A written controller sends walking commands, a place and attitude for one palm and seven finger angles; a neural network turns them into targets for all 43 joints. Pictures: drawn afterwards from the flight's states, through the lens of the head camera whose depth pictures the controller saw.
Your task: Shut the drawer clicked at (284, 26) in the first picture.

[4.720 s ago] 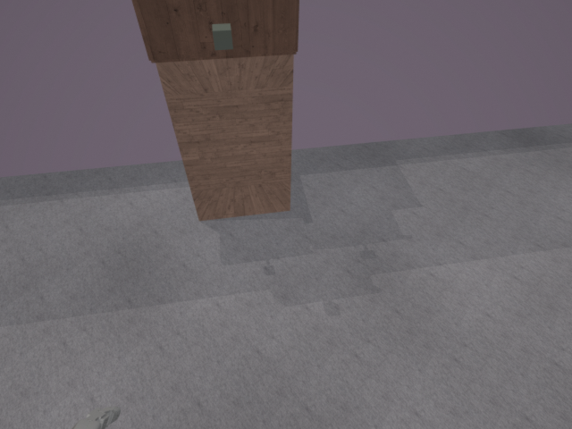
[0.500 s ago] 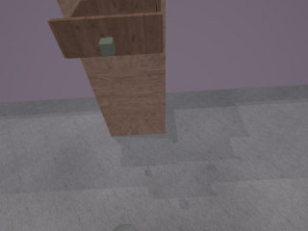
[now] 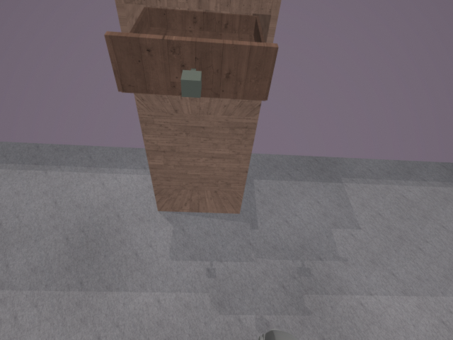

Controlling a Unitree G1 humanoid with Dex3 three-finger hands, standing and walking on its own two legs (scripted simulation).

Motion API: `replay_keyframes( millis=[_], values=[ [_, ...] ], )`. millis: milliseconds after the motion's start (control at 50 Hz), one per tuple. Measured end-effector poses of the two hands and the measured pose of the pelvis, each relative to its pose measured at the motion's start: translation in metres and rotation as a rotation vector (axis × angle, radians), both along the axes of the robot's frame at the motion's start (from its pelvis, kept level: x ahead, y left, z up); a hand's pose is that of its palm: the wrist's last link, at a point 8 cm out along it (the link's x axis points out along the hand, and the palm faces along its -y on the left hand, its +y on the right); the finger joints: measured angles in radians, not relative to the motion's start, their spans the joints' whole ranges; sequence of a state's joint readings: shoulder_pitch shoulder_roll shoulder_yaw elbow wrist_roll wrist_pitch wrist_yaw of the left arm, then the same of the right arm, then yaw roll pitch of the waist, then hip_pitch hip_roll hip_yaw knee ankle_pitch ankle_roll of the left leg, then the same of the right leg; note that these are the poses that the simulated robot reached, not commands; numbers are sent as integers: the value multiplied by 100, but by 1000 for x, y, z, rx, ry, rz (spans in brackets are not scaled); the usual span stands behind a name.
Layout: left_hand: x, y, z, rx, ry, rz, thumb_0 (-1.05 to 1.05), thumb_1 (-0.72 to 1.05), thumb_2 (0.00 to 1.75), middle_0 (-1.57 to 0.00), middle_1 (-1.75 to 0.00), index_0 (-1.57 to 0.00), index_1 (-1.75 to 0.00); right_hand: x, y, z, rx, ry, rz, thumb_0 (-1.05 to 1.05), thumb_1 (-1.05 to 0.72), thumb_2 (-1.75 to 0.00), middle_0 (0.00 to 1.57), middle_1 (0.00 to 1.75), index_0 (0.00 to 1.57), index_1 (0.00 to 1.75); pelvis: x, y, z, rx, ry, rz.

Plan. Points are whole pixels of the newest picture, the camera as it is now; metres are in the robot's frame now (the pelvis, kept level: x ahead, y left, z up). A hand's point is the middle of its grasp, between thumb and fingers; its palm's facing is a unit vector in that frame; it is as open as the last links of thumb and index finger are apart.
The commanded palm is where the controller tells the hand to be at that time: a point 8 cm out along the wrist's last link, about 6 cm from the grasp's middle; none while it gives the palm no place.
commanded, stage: take the last steps up to it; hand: left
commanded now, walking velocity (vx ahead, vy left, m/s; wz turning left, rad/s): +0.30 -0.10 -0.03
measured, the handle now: (192, 79) +0.63 +0.12 +0.14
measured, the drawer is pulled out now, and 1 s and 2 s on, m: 0.19 0.19 0.19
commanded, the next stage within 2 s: come to a stop and stand still in 0.50 s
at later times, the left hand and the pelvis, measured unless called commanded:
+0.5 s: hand (179, 325) +0.19 +0.10 -0.17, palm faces +0.05 -0.98 -0.21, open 7.2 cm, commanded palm none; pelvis +0.15 -0.09 +0.00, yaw +1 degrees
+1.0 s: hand (180, 305) +0.23 +0.11 -0.18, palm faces +0.04 -0.97 -0.25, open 7.4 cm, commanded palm none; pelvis +0.20 -0.09 -0.01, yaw -1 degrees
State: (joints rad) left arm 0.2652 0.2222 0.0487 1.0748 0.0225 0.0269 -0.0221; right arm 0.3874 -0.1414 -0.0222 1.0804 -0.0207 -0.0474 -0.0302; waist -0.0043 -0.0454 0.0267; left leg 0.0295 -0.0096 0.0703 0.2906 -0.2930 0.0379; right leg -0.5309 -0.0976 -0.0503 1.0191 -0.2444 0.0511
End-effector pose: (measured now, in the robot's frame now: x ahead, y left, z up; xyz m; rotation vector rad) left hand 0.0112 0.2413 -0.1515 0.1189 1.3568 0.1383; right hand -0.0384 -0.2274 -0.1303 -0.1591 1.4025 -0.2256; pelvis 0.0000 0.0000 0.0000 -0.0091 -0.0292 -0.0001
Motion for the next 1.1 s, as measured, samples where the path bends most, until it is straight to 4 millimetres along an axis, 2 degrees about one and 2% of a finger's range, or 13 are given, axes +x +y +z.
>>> replay_keyframes(
  millis=[140,200,240,280,320,400,460,580,700,780,860,1000,1100],
  values=[
    [105,-36,3,7,-90,-97,1,91,90,-20,-29,-20,-30,-35,-2,-12,67,181,-106,1,-91,-90,20,30,20,30,42,-25,-9,16,7,-15],
    [156,-57,2,19,-159,-131,1,91,90,-20,-29,-20,-30,-34,-12,-22,101,252,-135,1,-91,-90,20,30,20,30,67,-44,-19,15,12,-19],
    [182,-70,0,33,-218,-132,1,91,90,-20,-29,-20,-30,-24,-23,-30,121,283,-138,1,-91,-90,20,30,20,30,82,-57,-27,14,8,-16],
    [193,-81,2,35,-252,-110,1,91,90,-20,-29,-20,-30,-1,-36,-33,123,272,-125,1,-91,-90,20,30,20,30,92,-67,-27,9,-3,-5],
    [193,-88,5,35,-246,-80,1,91,90,-20,-29,-20,-30,33,-52,-34,111,218,-103,1,-91,-90,20,30,20,30,104,-73,-22,7,-11,1],
    [184,-92,12,60,-189,-22,0,93,90,-20,-29,-20,-30,120,-77,-30,77,51,-43,1,-91,-90,20,29,20,30,127,-82,-11,-1,-6,12],
    [175,-92,12,65,-130,-11,-1,94,90,-20,-29,-20,-30,183,-87,-23,61,-68,-4,1,-91,-90,19,29,20,30,143,-85,-6,-7,3,17],
    [156,-100,2,15,-15,41,0,92,90,-20,-29,-20,-30,279,-84,-10,46,-202,77,1,-92,-90,19,29,20,30,178,-82,-5,-21,14,18],
    [145,-105,-16,-47,106,107,1,91,90,-20,-29,-20,-30,342,-58,-7,29,-240,149,0,-92,-90,19,29,20,30,214,-69,-12,-22,10,20],
    [152,-108,-16,-60,159,99,1,91,90,-20,-29,-20,-30,355,-40,-7,43,-229,143,0,-91,-90,19,29,20,30,228,-64,-9,8,5,-4],
    [170,-103,-9,-33,160,63,1,91,90,-20,-29,-20,-30,357,-41,-10,48,-235,91,-1,-93,-90,20,30,20,30,224,-65,-7,16,7,-15],
    [212,-89,4,82,34,20,1,91,90,-20,-29,-20,-30,328,-90,-16,22,-186,57,-2,-93,-90,20,30,21,30,204,-91,-7,12,13,-24],
    [225,-105,8,148,-82,-5,1,91,90,-20,-29,-20,-30,298,-135,-34,37,-154,28,-1,-92,-90,20,30,20,30,197,-124,-20,46,6,-22]
  ],
)
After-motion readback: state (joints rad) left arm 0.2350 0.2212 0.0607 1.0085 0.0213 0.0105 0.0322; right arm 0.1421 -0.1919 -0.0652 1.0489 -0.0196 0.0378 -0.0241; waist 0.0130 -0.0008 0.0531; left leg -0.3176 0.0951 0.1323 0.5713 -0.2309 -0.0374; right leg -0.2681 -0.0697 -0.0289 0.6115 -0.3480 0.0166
